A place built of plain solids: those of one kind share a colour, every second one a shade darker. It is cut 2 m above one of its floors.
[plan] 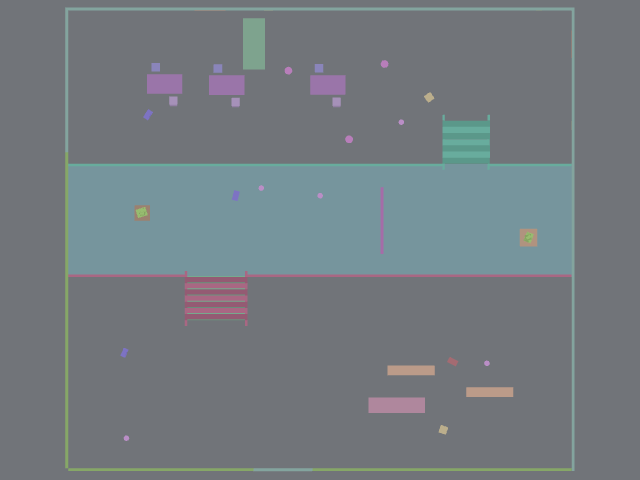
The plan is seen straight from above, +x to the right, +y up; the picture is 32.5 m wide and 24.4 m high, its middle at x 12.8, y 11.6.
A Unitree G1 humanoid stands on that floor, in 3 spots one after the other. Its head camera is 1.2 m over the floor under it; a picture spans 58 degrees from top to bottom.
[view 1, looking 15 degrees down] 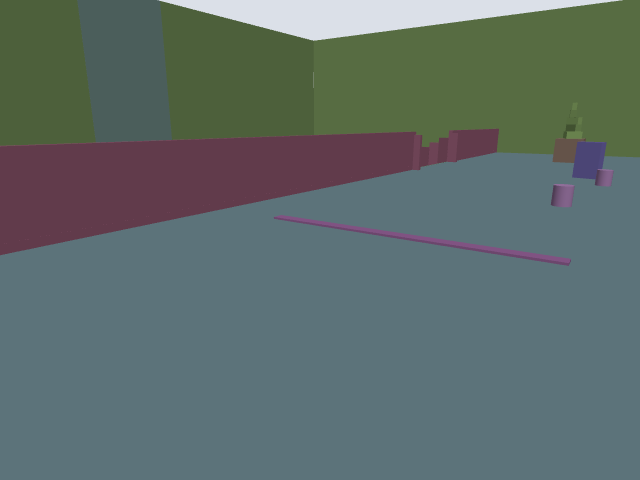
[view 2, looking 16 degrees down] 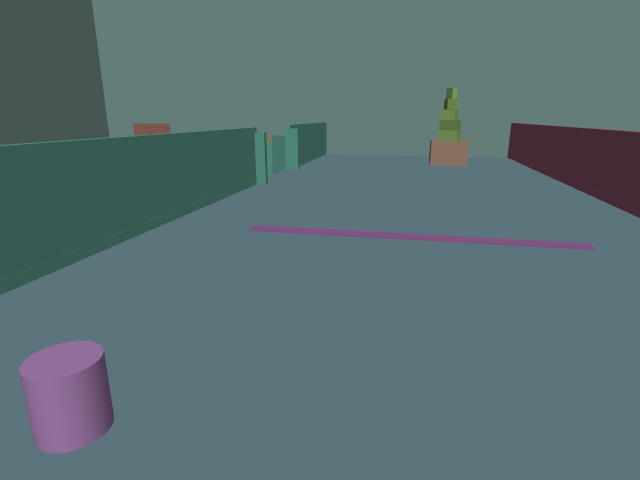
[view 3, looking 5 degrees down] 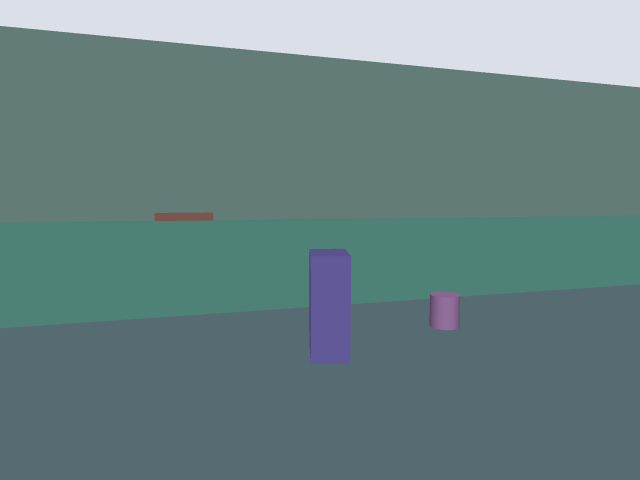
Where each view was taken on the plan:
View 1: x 20.23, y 14.57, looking -145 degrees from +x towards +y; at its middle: podium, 4.64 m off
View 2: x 11.59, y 12.59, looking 12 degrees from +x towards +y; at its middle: podium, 4.35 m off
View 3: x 7.52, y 10.62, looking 74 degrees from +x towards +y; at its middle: back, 4.94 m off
